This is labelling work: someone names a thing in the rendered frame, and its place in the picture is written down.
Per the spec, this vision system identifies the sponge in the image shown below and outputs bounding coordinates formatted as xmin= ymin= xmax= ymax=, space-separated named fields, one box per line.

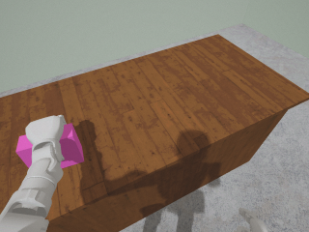
xmin=15 ymin=123 xmax=84 ymax=169

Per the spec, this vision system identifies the table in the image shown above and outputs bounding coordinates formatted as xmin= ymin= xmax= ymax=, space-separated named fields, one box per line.
xmin=0 ymin=34 xmax=309 ymax=232

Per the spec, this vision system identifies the robot right hand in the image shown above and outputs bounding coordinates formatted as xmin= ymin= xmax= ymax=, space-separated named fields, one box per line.
xmin=234 ymin=207 xmax=268 ymax=232

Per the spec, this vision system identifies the robot left hand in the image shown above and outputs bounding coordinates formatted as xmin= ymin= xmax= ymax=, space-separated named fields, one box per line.
xmin=25 ymin=115 xmax=67 ymax=161

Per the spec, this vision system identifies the robot left upper arm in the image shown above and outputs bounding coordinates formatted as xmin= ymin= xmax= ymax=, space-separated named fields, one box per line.
xmin=0 ymin=212 xmax=49 ymax=232

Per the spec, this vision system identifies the left robot forearm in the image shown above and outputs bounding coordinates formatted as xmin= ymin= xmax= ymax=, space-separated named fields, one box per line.
xmin=0 ymin=138 xmax=64 ymax=221

